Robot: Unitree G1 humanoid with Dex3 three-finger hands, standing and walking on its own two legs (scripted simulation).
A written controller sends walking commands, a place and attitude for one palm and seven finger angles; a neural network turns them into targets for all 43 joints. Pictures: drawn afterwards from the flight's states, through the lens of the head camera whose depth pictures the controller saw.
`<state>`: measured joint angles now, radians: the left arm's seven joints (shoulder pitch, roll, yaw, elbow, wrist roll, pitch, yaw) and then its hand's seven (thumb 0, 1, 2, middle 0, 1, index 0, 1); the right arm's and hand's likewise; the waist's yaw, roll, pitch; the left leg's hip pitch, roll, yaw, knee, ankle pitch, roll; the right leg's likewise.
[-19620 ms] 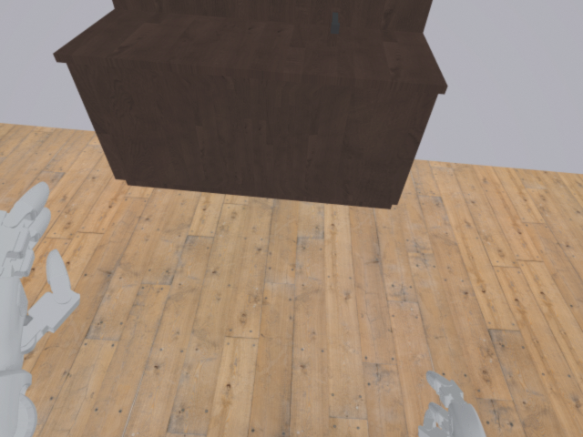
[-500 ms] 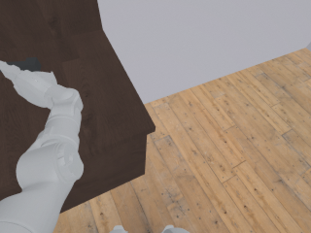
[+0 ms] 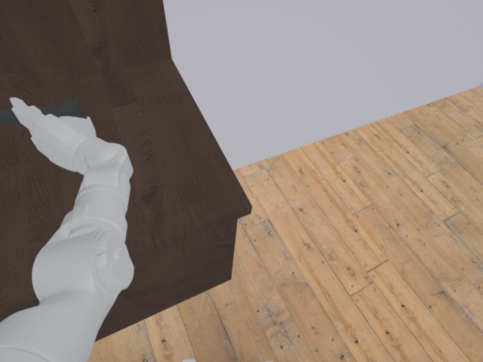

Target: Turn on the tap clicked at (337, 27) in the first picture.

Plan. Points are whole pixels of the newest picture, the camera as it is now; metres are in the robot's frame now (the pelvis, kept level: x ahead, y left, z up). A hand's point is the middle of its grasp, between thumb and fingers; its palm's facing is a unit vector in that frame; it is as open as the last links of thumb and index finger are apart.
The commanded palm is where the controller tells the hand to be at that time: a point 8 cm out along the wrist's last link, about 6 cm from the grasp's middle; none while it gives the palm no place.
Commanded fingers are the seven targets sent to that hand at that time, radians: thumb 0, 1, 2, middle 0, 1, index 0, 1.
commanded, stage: lift the hand up off the lever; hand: left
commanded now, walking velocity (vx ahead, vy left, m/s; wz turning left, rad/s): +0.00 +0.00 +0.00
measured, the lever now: (71, 112) +0.54 +0.26 +0.09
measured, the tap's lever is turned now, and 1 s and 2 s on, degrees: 74 74 74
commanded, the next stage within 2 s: draw the hand back beside the body in 1.88 s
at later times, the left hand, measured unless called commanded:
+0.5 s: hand (79, 123) +0.49 +0.22 +0.11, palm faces +0.82 -0.56 -0.10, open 7.8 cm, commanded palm +0.43 +0.23 +0.12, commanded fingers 0.00 0.90 0.90 -0.15 -0.15 -0.15 -0.15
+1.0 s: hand (79, 114) +0.49 +0.22 +0.13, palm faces +0.83 -0.55 -0.10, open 7.8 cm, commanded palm +0.43 +0.23 +0.14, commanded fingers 0.00 0.90 0.90 -0.15 -0.15 -0.15 -0.15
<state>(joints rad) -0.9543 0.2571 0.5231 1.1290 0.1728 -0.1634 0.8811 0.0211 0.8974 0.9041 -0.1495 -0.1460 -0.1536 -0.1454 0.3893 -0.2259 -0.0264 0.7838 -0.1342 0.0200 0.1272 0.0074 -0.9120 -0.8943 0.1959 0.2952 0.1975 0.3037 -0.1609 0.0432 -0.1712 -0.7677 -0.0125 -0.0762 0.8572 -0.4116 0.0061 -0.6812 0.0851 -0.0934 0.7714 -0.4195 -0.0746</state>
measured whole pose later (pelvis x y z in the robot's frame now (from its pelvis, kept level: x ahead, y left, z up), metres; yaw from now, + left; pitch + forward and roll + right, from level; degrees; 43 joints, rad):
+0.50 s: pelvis +0.00 +0.00 +0.01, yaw +1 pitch +16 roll -2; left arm -0.94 0.22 0.51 1.08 0.15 -0.10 0.87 0.02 0.90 0.90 -0.15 -0.15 -0.15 -0.15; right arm 0.34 -0.22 -0.02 0.79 -0.12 0.03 0.11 0.01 -0.91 -0.89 0.20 0.30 0.20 0.30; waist -0.14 0.04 -0.16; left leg -0.69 -0.02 -0.08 0.81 -0.39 0.01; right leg -0.61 0.07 -0.10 0.74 -0.40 -0.07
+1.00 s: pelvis +0.00 -0.01 +0.01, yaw +0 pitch +15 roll -1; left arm -0.92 0.22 0.52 1.03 0.14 -0.05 0.87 0.02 0.90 0.90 -0.15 -0.15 -0.15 -0.15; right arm 0.36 -0.23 -0.03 0.79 -0.11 0.02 0.09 0.01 -0.91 -0.89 0.20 0.30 0.20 0.30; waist -0.14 0.04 -0.15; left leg -0.64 -0.02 -0.07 0.76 -0.37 0.00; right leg -0.56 0.08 -0.08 0.69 -0.39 -0.08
